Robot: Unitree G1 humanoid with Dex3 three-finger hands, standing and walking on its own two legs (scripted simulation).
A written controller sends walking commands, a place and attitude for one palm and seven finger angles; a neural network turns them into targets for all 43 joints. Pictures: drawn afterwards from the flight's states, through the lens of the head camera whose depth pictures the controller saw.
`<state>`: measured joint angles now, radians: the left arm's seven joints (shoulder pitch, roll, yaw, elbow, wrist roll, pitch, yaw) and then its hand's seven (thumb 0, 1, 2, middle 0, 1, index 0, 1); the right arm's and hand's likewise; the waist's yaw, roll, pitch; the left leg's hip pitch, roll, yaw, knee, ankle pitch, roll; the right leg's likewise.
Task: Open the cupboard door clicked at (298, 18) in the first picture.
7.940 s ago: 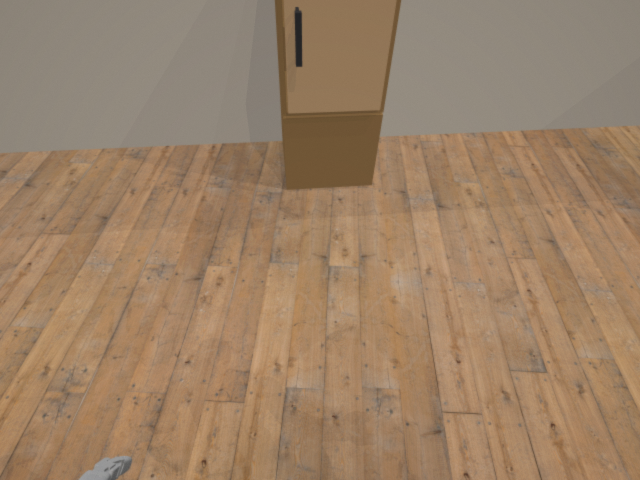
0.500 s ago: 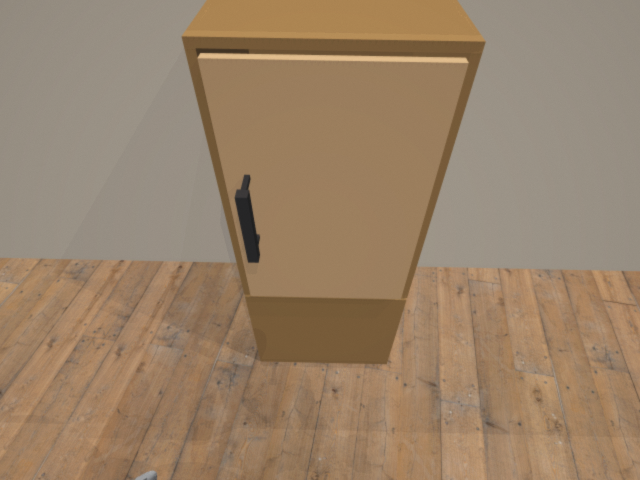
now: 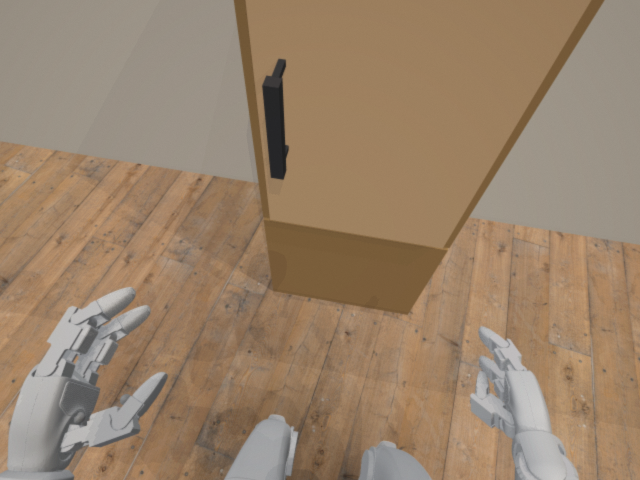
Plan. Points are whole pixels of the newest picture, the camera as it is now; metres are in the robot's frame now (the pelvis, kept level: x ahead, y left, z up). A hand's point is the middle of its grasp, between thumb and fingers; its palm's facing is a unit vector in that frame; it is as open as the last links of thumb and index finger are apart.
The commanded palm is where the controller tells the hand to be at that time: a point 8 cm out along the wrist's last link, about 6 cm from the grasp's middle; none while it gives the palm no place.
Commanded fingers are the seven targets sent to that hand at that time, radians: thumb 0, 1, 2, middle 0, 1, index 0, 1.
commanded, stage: raise the hand with hooked fingers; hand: left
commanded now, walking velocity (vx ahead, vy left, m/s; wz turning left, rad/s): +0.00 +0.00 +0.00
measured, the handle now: (279, 123) +0.58 +0.15 +0.06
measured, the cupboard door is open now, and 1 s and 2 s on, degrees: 0 0 0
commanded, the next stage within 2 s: move the hooked fingers beside the handle in 1.50 s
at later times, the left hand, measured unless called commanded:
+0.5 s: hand (118, 354) +0.22 +0.26 +0.04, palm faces -0.07 -1.00 -0.02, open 12.6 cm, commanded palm +0.20 +0.32 +0.06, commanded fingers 0.00 -0.41 0.34 -0.29 -1.14 -0.29 -1.14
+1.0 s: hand (70, 285) +0.28 +0.32 +0.07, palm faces +0.00 -1.00 -0.05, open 13.9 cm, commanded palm +0.26 +0.36 +0.07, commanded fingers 0.00 -0.50 0.30 -0.30 -1.20 -0.30 -1.20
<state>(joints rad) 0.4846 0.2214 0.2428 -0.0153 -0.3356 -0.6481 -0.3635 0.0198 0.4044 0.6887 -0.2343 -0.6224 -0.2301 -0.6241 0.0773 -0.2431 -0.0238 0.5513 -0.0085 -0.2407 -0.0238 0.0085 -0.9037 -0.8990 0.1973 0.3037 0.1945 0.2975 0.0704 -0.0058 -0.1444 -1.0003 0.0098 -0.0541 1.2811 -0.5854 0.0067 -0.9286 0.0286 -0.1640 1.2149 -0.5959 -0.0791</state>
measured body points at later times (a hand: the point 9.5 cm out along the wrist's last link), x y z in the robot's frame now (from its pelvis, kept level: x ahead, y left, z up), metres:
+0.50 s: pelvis -0.02 +0.04 +0.01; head +0.06 +0.07 +0.45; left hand +0.22 +0.31 +0.04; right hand +0.14 -0.23 -0.06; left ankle +0.02 +0.11 -0.63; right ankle +0.00 -0.08 -0.63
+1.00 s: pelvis -0.01 +0.05 +0.02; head +0.07 +0.08 +0.46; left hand +0.27 +0.37 +0.08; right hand +0.15 -0.20 -0.05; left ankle +0.02 +0.11 -0.63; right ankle +0.00 -0.08 -0.63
